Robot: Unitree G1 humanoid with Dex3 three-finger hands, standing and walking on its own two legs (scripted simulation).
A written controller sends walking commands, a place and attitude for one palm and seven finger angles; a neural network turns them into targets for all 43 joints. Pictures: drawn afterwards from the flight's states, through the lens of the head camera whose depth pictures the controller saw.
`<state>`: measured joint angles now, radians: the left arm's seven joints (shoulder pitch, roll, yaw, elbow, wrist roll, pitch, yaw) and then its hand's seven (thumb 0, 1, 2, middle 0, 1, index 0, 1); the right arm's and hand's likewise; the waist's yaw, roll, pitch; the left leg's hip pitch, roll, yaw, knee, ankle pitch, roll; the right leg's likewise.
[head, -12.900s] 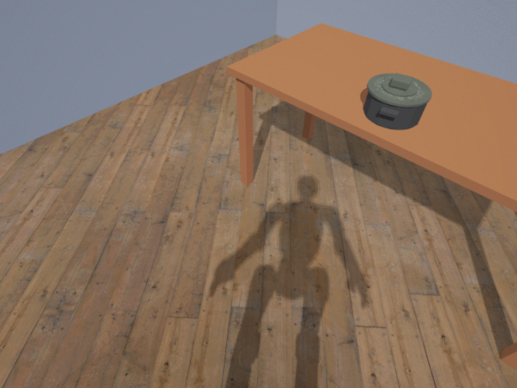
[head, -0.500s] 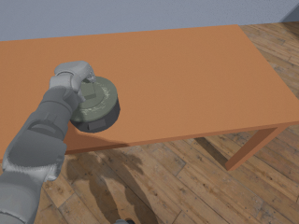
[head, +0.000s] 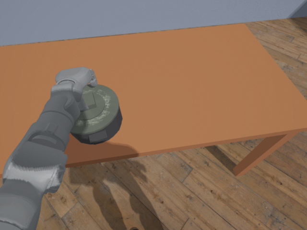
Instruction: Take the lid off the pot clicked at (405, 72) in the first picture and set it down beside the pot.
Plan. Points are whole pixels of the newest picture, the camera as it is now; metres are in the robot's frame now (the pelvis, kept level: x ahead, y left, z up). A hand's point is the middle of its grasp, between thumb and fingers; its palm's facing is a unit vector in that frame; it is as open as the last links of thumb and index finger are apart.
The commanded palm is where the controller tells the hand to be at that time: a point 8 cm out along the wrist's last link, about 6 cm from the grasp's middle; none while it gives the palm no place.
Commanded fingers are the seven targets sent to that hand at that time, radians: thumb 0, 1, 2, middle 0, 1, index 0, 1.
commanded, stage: raise the hand to come down again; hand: left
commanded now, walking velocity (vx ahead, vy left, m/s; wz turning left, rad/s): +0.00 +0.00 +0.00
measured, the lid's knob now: (85, 101) +0.49 +0.18 +0.02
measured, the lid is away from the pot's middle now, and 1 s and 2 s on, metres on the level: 0.00 0.00 0.00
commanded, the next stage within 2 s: move the open hand above the knob in 0.74 s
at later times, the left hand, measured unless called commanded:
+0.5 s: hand (75, 97) +0.45 +0.18 +0.09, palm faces -0.33 -0.08 -0.94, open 10.6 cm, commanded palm +0.45 +0.18 +0.15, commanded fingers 0.00 -0.15 1.01 -0.53 -0.58 -0.53 -0.58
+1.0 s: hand (78, 96) +0.45 +0.17 +0.09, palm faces -0.36 -0.08 -0.93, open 10.6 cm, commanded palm +0.46 +0.18 +0.15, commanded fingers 0.00 -0.15 1.02 -0.54 -0.57 -0.54 -0.57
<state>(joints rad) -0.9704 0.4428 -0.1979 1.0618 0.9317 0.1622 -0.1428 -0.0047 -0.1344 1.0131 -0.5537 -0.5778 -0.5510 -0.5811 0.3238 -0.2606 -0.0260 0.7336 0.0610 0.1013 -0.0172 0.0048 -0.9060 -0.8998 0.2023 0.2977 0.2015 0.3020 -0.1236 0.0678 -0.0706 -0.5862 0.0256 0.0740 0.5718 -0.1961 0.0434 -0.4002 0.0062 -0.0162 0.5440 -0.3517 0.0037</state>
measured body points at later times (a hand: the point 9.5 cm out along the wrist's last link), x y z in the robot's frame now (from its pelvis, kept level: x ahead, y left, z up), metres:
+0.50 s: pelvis +0.00 -0.01 +0.00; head +0.05 -0.03 +0.45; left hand +0.46 +0.18 +0.14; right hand +0.13 -0.27 -0.12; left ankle +0.05 +0.09 -0.73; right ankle -0.06 -0.13 -0.73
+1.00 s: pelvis -0.01 -0.01 +0.00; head +0.04 -0.03 +0.45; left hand +0.47 +0.18 +0.14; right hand +0.05 -0.28 -0.13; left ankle +0.05 +0.09 -0.73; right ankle -0.06 -0.13 -0.73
